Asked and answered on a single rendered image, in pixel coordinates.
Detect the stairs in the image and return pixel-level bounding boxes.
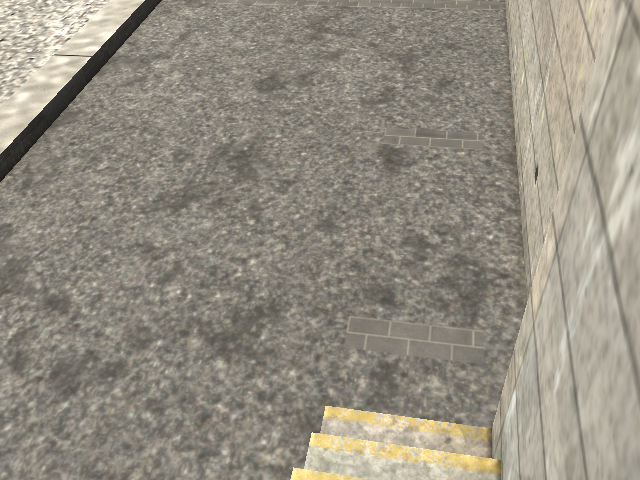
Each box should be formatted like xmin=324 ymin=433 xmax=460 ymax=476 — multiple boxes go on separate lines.
xmin=290 ymin=406 xmax=501 ymax=480

